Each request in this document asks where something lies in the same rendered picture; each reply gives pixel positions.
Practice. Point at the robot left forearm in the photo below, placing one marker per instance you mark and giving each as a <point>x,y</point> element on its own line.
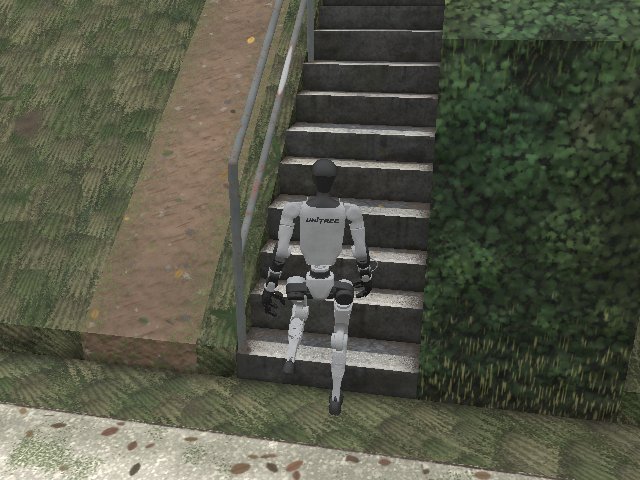
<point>275,270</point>

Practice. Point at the right robot hand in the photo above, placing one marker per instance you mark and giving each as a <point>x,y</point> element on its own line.
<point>367,285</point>

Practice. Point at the right robot upper arm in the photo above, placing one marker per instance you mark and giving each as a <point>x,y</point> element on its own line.
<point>354,214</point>

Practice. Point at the robot right forearm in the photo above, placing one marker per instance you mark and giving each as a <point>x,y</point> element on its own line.
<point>364,267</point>

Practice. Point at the left robot upper arm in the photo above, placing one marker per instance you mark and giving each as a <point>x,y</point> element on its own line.
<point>290,211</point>

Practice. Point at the robot right thigh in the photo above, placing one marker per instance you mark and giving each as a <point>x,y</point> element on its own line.
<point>343,302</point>

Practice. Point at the left robot shin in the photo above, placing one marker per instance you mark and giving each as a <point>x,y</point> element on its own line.
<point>295,333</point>

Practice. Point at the left robot hand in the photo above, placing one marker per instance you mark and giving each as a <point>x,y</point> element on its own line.
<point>267,301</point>

